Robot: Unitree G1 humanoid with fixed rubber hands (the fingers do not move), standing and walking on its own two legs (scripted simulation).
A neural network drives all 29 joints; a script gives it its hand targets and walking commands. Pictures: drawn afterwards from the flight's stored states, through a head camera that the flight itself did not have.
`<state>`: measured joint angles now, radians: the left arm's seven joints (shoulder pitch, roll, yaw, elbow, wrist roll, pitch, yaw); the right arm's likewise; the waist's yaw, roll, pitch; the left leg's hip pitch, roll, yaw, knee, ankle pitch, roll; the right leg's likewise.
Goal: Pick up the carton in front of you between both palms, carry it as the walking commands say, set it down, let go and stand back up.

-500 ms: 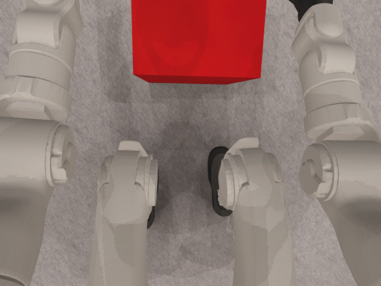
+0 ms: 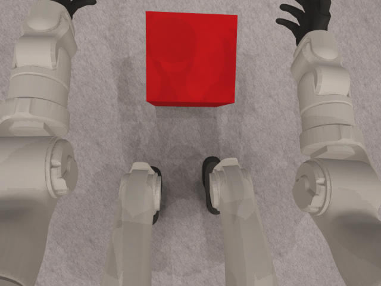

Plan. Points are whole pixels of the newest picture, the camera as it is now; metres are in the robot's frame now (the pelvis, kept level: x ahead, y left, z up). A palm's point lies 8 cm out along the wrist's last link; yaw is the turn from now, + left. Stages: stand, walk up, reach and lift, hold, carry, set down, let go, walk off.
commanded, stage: set down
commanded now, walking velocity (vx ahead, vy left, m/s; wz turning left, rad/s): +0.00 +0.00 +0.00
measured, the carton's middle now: (188, 69) +0.52 -0.02 -0.40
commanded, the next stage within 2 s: let go in 0.30 s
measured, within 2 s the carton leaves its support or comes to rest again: neither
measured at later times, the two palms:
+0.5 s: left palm out of the picture +0.53 +0.20 +0.03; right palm (378, 18) +0.50 -0.21 +0.02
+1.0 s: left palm out of the picture +0.36 +0.22 +0.13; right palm out of the picture +0.34 -0.24 +0.14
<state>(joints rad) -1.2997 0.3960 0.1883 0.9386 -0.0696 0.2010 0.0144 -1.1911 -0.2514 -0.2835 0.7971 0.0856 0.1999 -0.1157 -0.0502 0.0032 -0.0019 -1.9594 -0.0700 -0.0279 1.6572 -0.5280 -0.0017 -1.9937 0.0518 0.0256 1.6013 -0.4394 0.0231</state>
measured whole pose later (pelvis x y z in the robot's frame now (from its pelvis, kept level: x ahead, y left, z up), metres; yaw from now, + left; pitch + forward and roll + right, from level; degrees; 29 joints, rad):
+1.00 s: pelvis +0.10 -0.01 +0.23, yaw +1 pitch +21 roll +0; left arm -0.12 0.19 0.13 0.59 0.03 -0.02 -0.03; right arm -0.05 -0.17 -0.10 0.54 -0.01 -0.01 0.05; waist -0.03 -0.01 -0.06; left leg -0.69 -0.04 -0.07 0.63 -0.30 0.00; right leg -0.73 0.04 0.04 0.62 -0.25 -0.01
